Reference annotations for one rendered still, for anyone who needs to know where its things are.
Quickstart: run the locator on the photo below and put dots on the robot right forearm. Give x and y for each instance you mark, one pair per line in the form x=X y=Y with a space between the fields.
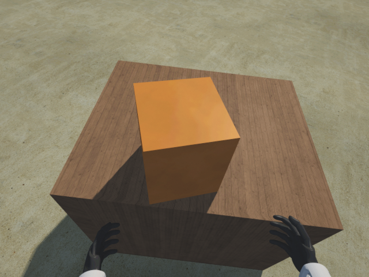
x=314 y=270

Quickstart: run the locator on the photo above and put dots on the carton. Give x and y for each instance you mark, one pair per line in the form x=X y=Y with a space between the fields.
x=187 y=137

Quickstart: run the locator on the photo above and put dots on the pedestal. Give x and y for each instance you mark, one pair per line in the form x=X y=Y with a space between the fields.
x=275 y=170

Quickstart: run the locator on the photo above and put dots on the left robot hand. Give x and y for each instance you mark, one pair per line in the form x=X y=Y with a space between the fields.
x=96 y=253

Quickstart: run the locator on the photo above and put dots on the right robot hand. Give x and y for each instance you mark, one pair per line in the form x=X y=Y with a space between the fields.
x=299 y=246

